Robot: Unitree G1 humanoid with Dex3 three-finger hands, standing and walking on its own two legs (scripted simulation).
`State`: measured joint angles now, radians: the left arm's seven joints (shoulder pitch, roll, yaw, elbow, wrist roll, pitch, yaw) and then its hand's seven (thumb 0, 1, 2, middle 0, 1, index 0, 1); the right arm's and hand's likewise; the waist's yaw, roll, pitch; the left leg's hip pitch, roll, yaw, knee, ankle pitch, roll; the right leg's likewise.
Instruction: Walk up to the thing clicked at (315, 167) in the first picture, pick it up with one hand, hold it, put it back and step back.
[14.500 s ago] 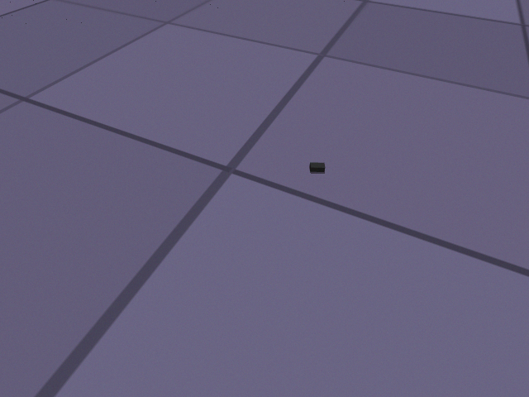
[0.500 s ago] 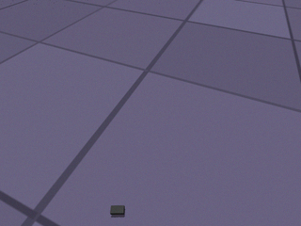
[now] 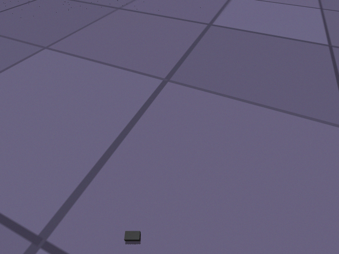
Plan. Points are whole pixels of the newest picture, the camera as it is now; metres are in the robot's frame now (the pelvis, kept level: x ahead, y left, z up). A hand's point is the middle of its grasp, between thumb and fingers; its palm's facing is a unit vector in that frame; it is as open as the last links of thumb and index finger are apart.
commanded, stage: stand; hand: left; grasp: from above
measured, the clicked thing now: (132, 236) +0.38 +0.19 -0.77
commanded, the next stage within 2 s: rise first in 0.56 s
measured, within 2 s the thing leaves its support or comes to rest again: neither
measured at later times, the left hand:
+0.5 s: hand out of the picture +0.07 +0.25 -0.16, palm faces -0.02 -0.94 -0.34, open 7.4 cm
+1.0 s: hand out of the picture +0.14 +0.25 -0.18, palm faces -0.06 -0.93 -0.37, open 10.5 cm
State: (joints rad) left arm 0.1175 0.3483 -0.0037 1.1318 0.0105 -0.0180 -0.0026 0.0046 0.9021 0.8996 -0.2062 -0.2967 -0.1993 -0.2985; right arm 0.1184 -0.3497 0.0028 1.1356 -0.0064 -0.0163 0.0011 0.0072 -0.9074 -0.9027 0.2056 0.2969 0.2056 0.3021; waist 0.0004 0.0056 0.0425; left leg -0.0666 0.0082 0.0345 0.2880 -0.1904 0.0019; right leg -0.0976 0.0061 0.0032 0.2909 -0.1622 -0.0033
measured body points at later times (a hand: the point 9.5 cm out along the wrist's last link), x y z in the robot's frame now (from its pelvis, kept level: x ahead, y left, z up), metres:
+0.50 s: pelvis +0.00 +0.00 +0.00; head +0.01 +0.00 +0.45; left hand +0.07 +0.30 -0.13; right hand +0.07 -0.30 -0.14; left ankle -0.02 +0.11 -0.75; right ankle +0.00 -0.12 -0.75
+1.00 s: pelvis -0.01 +0.00 -0.03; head +0.05 +0.01 +0.41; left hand +0.14 +0.30 -0.15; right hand +0.10 -0.26 -0.15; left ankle -0.02 +0.12 -0.75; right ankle +0.00 -0.12 -0.75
